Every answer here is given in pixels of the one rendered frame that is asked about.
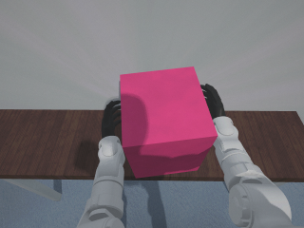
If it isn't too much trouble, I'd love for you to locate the robot left forearm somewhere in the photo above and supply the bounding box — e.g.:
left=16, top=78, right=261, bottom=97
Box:
left=76, top=136, right=125, bottom=228

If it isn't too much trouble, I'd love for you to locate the right robot upper arm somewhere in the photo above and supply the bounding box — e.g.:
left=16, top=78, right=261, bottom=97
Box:
left=228, top=182, right=304, bottom=228

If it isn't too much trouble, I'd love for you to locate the table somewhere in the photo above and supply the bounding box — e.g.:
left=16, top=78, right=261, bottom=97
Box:
left=0, top=109, right=304, bottom=201

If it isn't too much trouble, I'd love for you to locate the carton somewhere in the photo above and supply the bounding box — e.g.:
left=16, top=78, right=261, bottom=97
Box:
left=120, top=66, right=218, bottom=179

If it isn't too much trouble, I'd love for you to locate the robot left hand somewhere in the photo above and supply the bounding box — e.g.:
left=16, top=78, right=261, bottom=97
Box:
left=101, top=100, right=122, bottom=139

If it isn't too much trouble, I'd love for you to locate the robot right forearm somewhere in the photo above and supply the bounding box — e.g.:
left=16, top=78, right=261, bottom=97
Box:
left=213, top=116, right=292, bottom=221

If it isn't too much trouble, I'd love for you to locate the robot right hand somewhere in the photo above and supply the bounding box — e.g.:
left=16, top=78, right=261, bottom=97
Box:
left=200, top=84, right=226, bottom=120

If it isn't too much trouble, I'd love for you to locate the left robot upper arm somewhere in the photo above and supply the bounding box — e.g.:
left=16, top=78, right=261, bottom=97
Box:
left=78, top=217, right=124, bottom=228

